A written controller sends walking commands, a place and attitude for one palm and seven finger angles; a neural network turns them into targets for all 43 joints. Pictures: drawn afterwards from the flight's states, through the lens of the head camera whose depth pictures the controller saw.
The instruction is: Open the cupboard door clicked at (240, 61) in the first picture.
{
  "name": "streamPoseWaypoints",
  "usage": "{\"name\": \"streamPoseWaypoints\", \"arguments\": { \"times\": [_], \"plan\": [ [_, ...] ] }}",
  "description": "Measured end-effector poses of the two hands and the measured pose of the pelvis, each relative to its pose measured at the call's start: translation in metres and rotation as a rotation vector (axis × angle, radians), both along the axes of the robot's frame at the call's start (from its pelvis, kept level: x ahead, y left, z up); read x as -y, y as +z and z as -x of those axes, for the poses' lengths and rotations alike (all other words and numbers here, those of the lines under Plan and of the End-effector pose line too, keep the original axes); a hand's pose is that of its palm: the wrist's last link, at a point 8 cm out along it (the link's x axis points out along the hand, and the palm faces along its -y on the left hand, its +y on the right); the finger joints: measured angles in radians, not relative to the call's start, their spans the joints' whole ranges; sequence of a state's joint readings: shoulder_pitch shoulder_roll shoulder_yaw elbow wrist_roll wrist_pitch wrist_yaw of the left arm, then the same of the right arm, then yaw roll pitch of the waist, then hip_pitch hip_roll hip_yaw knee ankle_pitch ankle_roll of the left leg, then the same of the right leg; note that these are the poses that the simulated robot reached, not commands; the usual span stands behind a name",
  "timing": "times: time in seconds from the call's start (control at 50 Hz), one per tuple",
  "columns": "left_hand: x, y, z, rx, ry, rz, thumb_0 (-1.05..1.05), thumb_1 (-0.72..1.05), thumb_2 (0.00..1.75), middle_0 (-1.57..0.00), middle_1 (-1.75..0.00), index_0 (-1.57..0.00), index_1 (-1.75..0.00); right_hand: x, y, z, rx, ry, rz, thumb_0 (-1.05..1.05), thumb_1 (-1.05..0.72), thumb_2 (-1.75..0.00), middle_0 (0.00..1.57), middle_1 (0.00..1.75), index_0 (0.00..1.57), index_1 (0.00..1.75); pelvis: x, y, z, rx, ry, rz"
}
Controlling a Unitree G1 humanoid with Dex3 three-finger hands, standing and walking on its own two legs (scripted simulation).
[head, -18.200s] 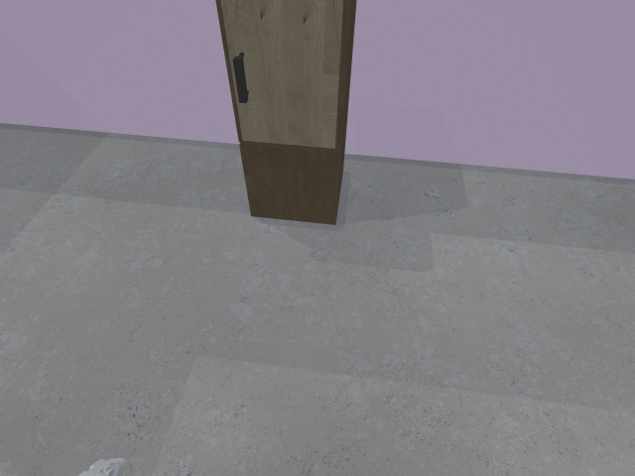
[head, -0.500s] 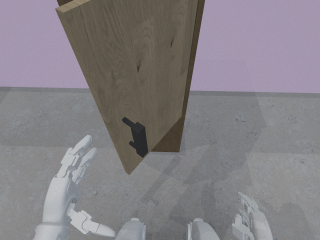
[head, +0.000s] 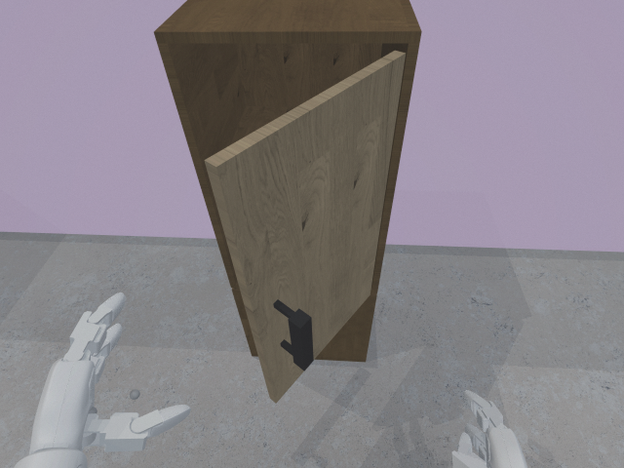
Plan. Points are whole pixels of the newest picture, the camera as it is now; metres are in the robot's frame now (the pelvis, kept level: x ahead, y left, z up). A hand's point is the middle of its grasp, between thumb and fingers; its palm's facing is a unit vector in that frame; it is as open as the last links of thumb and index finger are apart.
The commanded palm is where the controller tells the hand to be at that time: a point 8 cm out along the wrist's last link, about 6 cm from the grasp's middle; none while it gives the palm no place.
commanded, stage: draw the hand back to the body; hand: left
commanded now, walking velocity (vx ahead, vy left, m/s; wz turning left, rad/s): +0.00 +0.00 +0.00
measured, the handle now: (292, 334) +0.34 +0.07 -0.07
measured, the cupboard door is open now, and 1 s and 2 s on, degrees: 54 54 54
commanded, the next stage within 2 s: step back with the hand held close in 0.76 s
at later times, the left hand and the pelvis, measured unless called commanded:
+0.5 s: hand (34, 319) +0.19 +0.26 +0.20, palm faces +0.47 -0.78 -0.40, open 8.0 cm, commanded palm +0.14 +0.29 +0.20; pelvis +0.00 +0.00 +0.03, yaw -1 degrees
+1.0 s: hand (47, 320) +0.19 +0.25 +0.20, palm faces +0.44 -0.78 -0.45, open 7.4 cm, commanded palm +0.13 +0.28 +0.20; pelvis -0.01 -0.02 +0.03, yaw -2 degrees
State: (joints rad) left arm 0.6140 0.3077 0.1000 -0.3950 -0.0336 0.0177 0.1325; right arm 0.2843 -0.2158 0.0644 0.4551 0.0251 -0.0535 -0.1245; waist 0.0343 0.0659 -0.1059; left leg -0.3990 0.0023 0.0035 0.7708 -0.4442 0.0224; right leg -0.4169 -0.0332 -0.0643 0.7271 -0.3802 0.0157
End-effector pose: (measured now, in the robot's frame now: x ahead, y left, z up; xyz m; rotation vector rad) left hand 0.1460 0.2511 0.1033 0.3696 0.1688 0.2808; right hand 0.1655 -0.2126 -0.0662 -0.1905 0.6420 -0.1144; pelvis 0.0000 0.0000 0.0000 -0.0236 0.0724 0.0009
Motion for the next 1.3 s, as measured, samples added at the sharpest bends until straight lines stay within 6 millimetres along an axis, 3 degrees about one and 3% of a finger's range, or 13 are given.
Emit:
{"name": "streamPoseWaypoints", "arguments": {
  "times": [0.18, 0.46, 0.68, 1.02, 1.14, 1.3],
  "plan": [
    [-0.021, 0.047, -0.007, 0.135, 0.048, -0.060, -0.01, 0.26, 0.62, -0.18, -0.30, -0.19, -0.30, -0.005, 0.014, -0.007, 0.017, 0.040, -0.002, 0.01, -0.90, -0.90, 0.20, 0.30, 0.20, 0.30, -0.002, 0.016, -0.005, 0.076, -0.005, -0.003],
    [-0.044, 0.114, -0.003, 0.355, 0.106, -0.188, 0.00, 0.73, 0.82, -0.20, -0.30, -0.21, -0.30, 0.007, 0.022, -0.009, 0.019, 0.049, 0.002, 0.01, -0.90, -0.90, 0.20, 0.30, 0.20, 0.29, 0.002, 0.028, -0.001, 0.135, -0.019, -0.008],
    [-0.030, 0.095, 0.000, 0.287, 0.089, -0.135, 0.01, 0.88, 0.89, -0.21, -0.30, -0.21, -0.30, 0.021, 0.018, 0.006, -0.021, 0.026, 0.013, 0.01, -0.90, -0.90, 0.20, 0.30, 0.20, 0.29, 0.010, 0.031, 0.005, 0.149, -0.026, -0.011],
    [-0.033, 0.112, -0.006, 0.335, 0.062, -0.227, 0.01, 0.89, 0.89, -0.21, -0.30, -0.21, -0.30, 0.031, 0.020, 0.010, -0.038, 0.001, 0.014, 0.01, -0.90, -0.90, 0.20, 0.30, 0.20, 0.29, 0.014, 0.033, 0.014, 0.104, -0.029, -0.002],
    [-0.028, 0.103, -0.007, 0.262, -0.026, -0.238, 0.01, 0.89, 0.89, -0.21, -0.30, -0.21, -0.30, 0.039, 0.019, 0.023, -0.080, -0.072, 0.035, 0.01, -0.90, -0.90, 0.20, 0.30, 0.20, 0.29, 0.005, 0.032, 0.021, 0.069, -0.043, -0.010],
    [-0.040, 0.105, 0.009, 0.279, -0.050, -0.268, 0.01, 0.89, 0.89, -0.21, -0.30, -0.22, -0.30, 0.038, 0.022, 0.049, -0.109, -0.117, 0.060, 0.01, -0.90, -0.90, 0.20, 0.30, 0.20, 0.29, -0.003, 0.029, 0.040, 0.070, -0.052, -0.017]
  ]
}}
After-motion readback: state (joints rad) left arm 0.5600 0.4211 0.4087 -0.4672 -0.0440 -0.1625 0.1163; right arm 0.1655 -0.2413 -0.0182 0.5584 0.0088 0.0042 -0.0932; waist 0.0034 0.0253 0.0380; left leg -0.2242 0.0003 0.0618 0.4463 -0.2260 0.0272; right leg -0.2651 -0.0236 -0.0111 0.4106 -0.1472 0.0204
